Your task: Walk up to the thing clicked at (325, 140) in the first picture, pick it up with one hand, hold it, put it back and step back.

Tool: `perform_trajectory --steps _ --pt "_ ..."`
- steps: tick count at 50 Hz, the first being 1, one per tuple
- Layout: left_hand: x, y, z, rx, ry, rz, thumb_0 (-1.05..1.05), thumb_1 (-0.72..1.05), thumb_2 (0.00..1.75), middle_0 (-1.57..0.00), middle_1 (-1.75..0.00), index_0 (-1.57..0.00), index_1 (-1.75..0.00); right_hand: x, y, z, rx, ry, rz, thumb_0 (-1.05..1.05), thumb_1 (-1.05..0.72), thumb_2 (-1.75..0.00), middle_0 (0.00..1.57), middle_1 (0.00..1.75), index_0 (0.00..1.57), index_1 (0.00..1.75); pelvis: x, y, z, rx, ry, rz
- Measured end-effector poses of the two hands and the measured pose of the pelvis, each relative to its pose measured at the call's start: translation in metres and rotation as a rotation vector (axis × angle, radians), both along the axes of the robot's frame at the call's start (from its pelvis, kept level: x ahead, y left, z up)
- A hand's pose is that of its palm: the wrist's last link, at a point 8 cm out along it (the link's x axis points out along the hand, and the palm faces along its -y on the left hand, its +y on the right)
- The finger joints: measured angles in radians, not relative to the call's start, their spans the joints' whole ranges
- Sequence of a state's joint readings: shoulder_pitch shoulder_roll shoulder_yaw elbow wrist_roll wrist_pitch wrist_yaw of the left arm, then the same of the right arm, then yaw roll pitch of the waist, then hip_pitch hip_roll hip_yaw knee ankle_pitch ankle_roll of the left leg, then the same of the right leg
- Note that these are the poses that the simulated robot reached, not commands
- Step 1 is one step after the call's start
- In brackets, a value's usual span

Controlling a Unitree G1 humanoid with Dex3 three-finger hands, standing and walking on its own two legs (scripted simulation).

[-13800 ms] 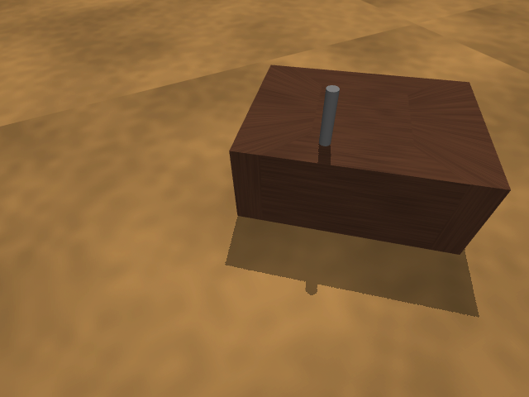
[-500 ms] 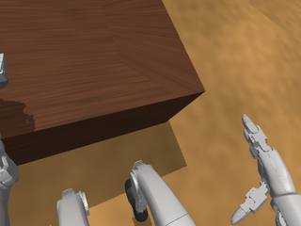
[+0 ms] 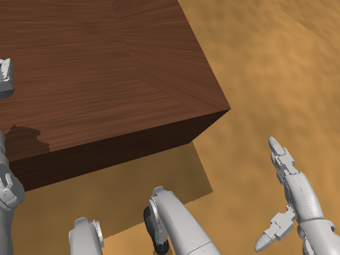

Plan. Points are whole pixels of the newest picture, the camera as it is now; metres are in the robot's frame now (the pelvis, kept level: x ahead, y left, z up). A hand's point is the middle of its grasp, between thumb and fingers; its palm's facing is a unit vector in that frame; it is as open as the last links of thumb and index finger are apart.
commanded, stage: lift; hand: left
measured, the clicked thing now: out of the picture +0.58 +0.22 +0.05
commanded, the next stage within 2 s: hold in 1.58 s
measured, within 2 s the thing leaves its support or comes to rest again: neither
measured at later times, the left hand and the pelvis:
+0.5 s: hand out of the picture +0.53 +0.22 +0.06, palm faces +0.23 -0.97 -0.02, open 6.6 cm; pelvis +0.02 +0.00 +0.04, yaw +1 degrees
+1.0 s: hand out of the picture +0.43 +0.20 +0.12, palm faces +0.22 -0.98 -0.01, open 6.6 cm; pelvis +0.03 +0.00 +0.09, yaw +3 degrees
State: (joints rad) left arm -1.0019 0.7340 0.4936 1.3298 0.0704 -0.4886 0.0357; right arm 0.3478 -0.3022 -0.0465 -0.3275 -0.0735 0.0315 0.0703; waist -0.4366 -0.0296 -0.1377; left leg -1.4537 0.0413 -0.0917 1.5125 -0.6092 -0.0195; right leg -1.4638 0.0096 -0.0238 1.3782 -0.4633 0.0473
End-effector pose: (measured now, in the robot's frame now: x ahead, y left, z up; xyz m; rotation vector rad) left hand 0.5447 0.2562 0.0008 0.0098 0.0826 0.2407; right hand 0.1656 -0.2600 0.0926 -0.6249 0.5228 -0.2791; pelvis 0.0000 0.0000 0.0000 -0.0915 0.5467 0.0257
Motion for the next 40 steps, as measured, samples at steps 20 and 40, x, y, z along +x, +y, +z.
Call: perform_trajectory --steps 20,40 --pt "-0.035 0.007 0.037 -0.016 -0.008 -0.011 0.00 -0.08 1.25 -0.91 -1.15 -0.97 -1.15 0.006 0.002 0.012 0.068 0.014 0.002 -0.01 0.54 -0.05 0.06 0.06 0.06 0.05 0.013 0.000 0.032 0.009 -0.064 0.011" --pt "-0.121 0.000 0.094 -0.004 -0.015 -0.021 0.00 -0.08 1.25 -0.91 -1.15 -0.97 -1.15 0.024 0.011 0.025 0.226 -0.031 0.042 -0.02 0.56 -0.04 0.06 0.06 0.06 0.05 0.025 0.000 0.075 0.052 -0.220 0.022"
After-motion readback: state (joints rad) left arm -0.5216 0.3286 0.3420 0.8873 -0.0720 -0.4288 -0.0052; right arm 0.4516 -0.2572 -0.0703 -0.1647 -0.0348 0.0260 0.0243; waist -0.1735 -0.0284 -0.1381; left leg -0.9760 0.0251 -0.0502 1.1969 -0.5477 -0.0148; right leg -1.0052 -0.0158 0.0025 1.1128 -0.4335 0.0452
